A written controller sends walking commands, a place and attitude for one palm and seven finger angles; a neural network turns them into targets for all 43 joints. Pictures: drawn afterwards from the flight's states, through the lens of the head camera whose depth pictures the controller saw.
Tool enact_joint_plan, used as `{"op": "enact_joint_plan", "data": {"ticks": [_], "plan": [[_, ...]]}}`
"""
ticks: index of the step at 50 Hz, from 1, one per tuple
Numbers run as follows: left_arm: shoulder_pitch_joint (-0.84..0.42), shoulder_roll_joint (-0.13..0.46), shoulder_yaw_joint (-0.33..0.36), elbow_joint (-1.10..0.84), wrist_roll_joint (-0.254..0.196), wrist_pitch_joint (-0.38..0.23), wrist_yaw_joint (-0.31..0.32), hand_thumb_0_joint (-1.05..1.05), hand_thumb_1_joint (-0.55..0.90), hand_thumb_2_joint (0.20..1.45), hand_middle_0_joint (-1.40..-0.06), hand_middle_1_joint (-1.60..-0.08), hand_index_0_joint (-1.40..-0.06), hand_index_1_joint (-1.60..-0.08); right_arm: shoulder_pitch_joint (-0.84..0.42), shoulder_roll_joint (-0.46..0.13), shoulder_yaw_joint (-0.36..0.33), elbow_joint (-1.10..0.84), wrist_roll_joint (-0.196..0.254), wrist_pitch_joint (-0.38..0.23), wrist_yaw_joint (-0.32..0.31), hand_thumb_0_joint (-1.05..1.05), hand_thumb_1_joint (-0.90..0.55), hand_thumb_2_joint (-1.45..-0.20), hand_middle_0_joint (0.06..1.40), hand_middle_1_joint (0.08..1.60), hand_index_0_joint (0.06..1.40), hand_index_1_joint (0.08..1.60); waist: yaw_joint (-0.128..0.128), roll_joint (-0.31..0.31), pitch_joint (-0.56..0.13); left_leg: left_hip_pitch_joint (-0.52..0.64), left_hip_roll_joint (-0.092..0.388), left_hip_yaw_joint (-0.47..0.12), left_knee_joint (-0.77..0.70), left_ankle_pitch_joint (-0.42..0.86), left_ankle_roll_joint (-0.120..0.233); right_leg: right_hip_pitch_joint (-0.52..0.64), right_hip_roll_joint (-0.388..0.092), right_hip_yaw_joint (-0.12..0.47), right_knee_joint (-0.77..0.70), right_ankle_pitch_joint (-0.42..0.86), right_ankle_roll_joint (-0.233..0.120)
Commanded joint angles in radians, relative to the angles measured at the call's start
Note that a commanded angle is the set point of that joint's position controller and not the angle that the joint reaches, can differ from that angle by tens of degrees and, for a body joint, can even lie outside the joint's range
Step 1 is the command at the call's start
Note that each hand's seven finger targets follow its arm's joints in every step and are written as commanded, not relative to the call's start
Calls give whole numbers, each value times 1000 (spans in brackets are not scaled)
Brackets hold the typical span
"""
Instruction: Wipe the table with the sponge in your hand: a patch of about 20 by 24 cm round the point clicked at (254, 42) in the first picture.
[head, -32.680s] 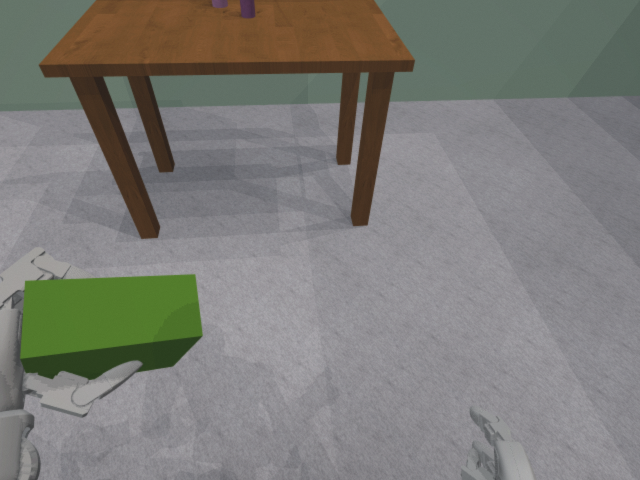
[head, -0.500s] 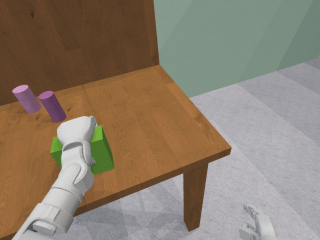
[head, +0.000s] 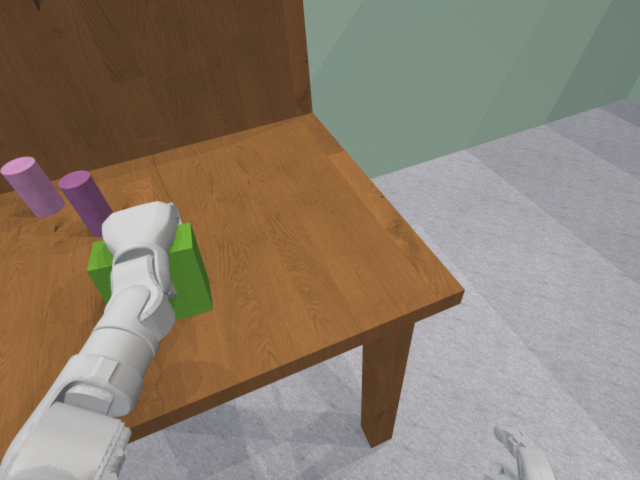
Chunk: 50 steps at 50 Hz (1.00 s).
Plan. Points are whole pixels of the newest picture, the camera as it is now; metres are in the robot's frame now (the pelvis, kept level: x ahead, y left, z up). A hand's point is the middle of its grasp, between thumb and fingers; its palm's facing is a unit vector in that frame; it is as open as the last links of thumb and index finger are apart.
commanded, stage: wipe forward along the third lane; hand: left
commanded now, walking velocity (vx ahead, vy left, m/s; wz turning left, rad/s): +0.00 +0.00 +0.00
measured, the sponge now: (161, 288) +0.37 +0.27 +0.03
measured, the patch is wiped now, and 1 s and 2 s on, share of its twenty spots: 0.90 1.00 1.00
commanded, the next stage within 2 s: wipe back along the third lane in 0.52 s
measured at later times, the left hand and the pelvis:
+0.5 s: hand (147, 230) +0.43 +0.30 +0.09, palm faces -0.06 -0.03 -1.00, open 10.0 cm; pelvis +0.02 +0.04 +0.00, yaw +0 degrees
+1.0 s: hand (146, 236) +0.42 +0.29 +0.09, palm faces +0.04 -0.03 -1.00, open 10.1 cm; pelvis +0.03 +0.07 +0.00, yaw +0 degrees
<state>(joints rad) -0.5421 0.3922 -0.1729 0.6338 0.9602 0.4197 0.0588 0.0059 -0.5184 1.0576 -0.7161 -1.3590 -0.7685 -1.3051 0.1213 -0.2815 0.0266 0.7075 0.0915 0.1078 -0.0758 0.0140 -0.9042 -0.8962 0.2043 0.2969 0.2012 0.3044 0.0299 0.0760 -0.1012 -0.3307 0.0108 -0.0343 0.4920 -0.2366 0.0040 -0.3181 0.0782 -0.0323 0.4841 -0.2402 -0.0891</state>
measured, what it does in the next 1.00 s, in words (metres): shifts its weight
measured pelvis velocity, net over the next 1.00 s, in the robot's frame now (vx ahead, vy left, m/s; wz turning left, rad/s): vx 0.03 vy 0.07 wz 0.01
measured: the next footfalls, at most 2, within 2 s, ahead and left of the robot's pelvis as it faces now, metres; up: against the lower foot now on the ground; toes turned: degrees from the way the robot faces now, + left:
none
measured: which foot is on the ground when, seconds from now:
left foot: down 0.00-1.00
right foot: down 0.00-1.00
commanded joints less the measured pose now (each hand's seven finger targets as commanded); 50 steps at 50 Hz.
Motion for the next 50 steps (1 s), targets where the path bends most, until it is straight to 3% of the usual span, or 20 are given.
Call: {"op": "enact_joint_plan", "data": {"ticks": [1,3,5,6,9,11,13,16,19,21,25,26,30,33,36,39,43,44,45,50], "plan": [[-254,243,95,-12,30,-6,16,0,100,1300,-1200,-1600,-1200,-1600,-125,-120,-33,-141,-1,-36,-6,0,-900,-900,200,300,200,300,1,-162,-180,-9,-52,26,-27,84,49,143,-72,127,-105,202,49],[-285,189,45,-6,32,-13,18,0,100,1300,-1200,-1600,-1200,-1600,-109,-114,-35,-143,-1,-33,-5,0,-900,-900,200,300,200,300,-17,-157,-171,-10,-52,37,-24,86,51,134,-74,102,-100,212,56],[-316,194,44,19,35,-18,19,0,100,1300,-1200,-1600,-1200,-1600,-101,-118,-37,-136,0,-32,-4,0,-900,-900,200,300,200,300,-27,-171,-156,-10,-50,36,-27,79,51,119,-74,98,-106,202,58],[-315,263,106,33,37,-22,20,0,100,1300,-1200,-1600,-1200,-1600,-105,-125,-35,-132,-1,-31,-7,0,-900,-900,200,300,200,300,-10,-161,-169,-12,-49,28,-32,84,50,124,-70,115,-108,197,51],[-358,201,45,55,47,-30,25,0,100,1300,-1200,-1600,-1200,-1600,-84,-120,-38,-128,0,-28,-3,0,-900,-900,200,300,200,300,-33,-141,-165,-7,-50,38,-29,95,50,113,-71,86,-99,216,54],[-344,253,95,71,48,-31,26,0,100,1300,-1200,-1600,-1200,-1600,-84,-125,-39,-127,-1,-26,-1,0,-900,-900,200,300,200,300,-12,-128,-187,-1,-47,29,-37,109,49,121,-67,91,-100,220,44],[-340,205,59,72,51,-35,29,0,100,1300,-1200,-1600,-1200,-1600,-63,-123,-45,-130,-3,-22,4,0,-900,-900,200,300,200,300,-20,-140,-209,10,-49,35,-25,142,52,136,-66,69,-85,274,46],[-364,227,79,86,50,-35,29,0,100,1300,-1200,-1600,-1200,-1600,-73,-128,-42,-133,-3,-17,4,0,-900,-900,200,300,200,300,-17,-144,-198,1,-46,27,-38,136,51,124,-64,74,-95,257,42],[-426,196,42,110,55,-37,36,0,100,1300,-1200,-1600,-1200,-1600,-50,-126,-46,-120,-2,-15,5,0,-900,-900,200,300,200,300,-43,-143,-187,12,-43,29,-35,131,51,97,-63,54,-91,236,46],[-421,221,73,126,59,-39,40,0,100,1300,-1200,-1600,-1200,-1600,-54,-128,-46,-117,-4,-15,6,0,-900,-900,200,300,200,300,-23,-128,-203,18,-40,18,-43,151,48,89,-57,48,-88,231,35],[-482,169,26,146,59,-39,50,0,100,1300,-1200,-1600,-1200,-1600,-32,-125,-52,-109,-6,-11,12,0,-900,-900,200,300,200,300,-46,-116,-211,43,-36,20,-32,171,48,65,-56,33,-81,238,36],[-479,222,77,164,62,-41,52,0,100,1300,-1200,-1600,-1200,-1600,-30,-130,-50,-105,-9,-12,12,0,-900,-900,200,300,200,300,-32,-120,-225,39,-31,8,-37,186,46,70,-53,33,-77,243,29],[-486,138,16,177,71,-38,66,0,100,1300,-1200,-1600,-1200,-1600,-13,-124,-57,-101,-13,-8,23,0,-900,-900,200,300,200,300,-44,-95,-239,69,-27,6,-21,241,40,42,-47,13,-58,272,25],[-425,61,-19,133,58,-29,68,0,100,1300,-1200,-1600,-1200,-1600,-22,-116,-63,-117,-16,-6,35,0,-900,-900,200,300,200,300,-28,-83,-274,108,-19,-3,-14,294,36,38,-40,1,-48,282,19],[-337,41,6,80,29,-12,79,0,100,1300,-1200,-1600,-1200,-1600,-54,-112,-65,-134,-16,-4,46,0,-900,-900,200,300,200,300,0,-111,-293,119,-12,-14,-16,331,34,59,-37,-1,-50,298,15],[-337,-48,-68,24,7,24,88,0,100,1300,-1200,-1600,-1200,-1600,-79,-105,-62,-137,-10,3,57,0,-900,-900,200,300,200,300,-17,-117,-245,127,-9,-17,-22,310,30,35,-35,-14,-50,267,19],[-299,-44,-67,-21,-6,96,89,0,100,1300,-1200,-1600,-1200,-1600,-117,-104,-57,-140,-4,15,68,0,-900,-900,200,300,200,300,-3,-106,-234,144,-7,-27,-31,318,25,45,-33,-21,-50,245,14],[-306,-80,-102,-38,-14,113,83,0,100,1300,-1200,-1600,-1200,-1600,-132,-99,-54,-146,-2,16,69,0,-900,-900,200,300,200,300,-9,-108,-217,144,-9,-22,-32,308,27,46,-34,-23,-54,247,15],[-307,-49,-81,-41,-12,130,80,0,100,1300,-1200,-1600,-1200,-1600,-138,-101,-51,-143,-1,20,69,0,-900,-900,200,300,200,300,-4,-103,-219,144,-6,-27,-39,293,25,46,-34,-24,-54,226,13],[-245,-93,-123,-102,-4,168,51,0,100,1300,-1200,-1600,-1200,-1600,-171,-94,-43,-165,-3,33,79,0,-900,-900,200,300,200,300,6,-105,-238,164,-10,-28,-21,355,25,81,-36,-24,-35,285,7]]}}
